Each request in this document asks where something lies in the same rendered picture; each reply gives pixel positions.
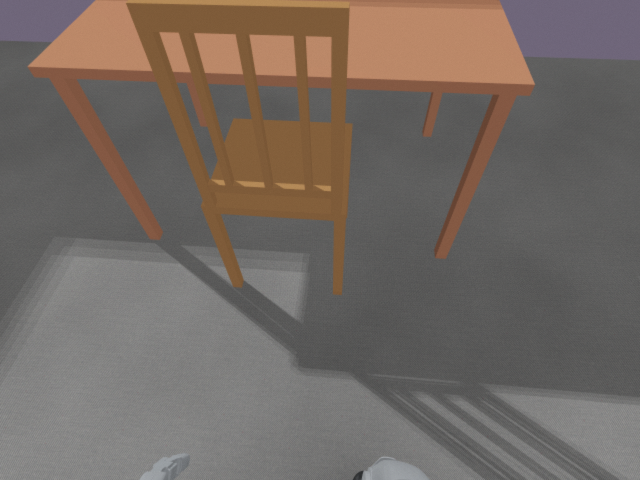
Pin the chair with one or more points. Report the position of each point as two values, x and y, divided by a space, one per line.
269 168

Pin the robot right thigh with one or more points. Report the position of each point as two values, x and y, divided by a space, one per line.
393 470

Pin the robot right shin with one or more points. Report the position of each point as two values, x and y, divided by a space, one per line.
383 458

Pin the table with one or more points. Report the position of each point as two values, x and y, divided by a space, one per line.
437 46

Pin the left robot hand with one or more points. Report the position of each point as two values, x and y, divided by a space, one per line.
168 468

